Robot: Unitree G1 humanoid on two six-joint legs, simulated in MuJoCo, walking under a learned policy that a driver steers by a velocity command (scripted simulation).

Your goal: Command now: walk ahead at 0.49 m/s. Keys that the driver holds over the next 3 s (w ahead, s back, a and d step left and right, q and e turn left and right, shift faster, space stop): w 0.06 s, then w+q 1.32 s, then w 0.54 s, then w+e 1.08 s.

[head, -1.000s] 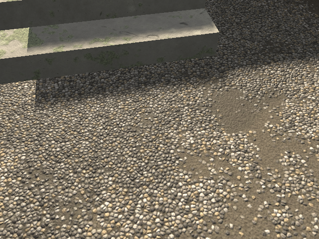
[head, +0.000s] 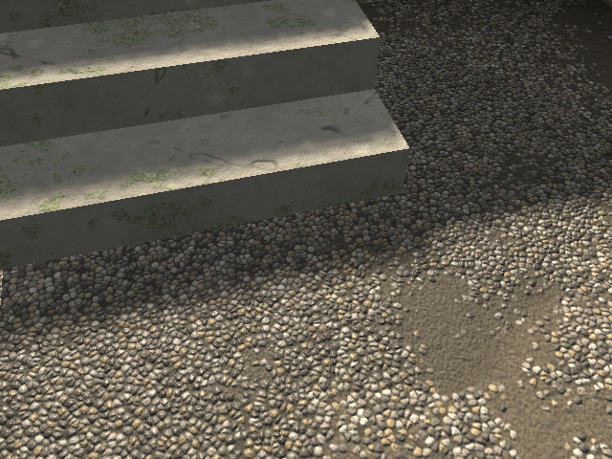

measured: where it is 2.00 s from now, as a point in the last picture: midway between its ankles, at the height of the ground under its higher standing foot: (174, 318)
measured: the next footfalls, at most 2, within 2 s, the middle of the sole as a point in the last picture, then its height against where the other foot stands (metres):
right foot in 0.28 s outside the picture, level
left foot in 0.82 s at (237, 456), level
